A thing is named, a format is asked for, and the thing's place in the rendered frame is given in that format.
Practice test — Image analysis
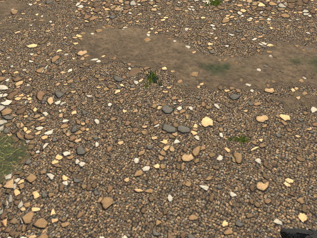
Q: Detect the robot right hand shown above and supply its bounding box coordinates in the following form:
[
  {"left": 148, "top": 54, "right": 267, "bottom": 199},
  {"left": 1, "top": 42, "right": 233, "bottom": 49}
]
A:
[{"left": 280, "top": 228, "right": 317, "bottom": 238}]

